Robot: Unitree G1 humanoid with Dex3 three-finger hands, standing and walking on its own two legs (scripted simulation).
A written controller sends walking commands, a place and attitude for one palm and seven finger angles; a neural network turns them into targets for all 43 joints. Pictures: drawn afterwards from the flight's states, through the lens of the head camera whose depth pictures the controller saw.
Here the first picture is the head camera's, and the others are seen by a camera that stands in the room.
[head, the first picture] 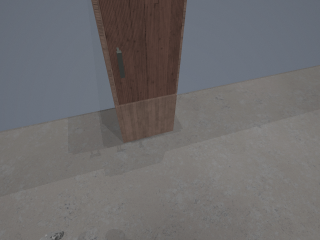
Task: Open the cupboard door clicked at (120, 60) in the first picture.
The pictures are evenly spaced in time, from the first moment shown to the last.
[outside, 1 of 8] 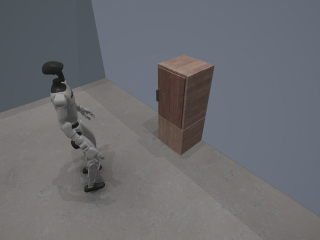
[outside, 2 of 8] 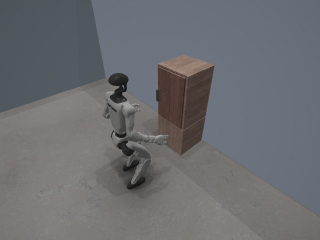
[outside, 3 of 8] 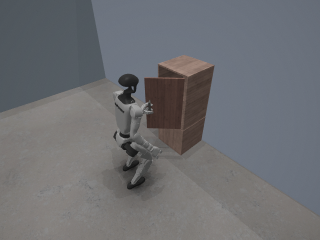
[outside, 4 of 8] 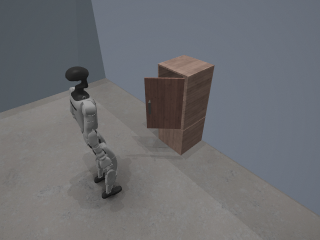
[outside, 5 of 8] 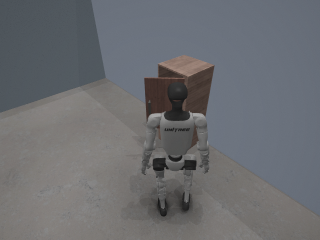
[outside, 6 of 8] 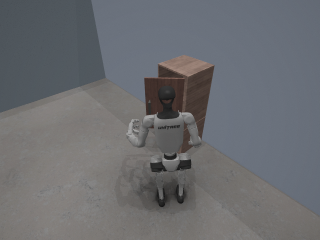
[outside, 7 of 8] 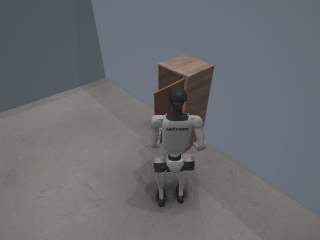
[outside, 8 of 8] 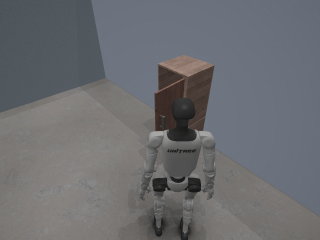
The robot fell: no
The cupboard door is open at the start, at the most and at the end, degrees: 0 94 94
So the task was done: yes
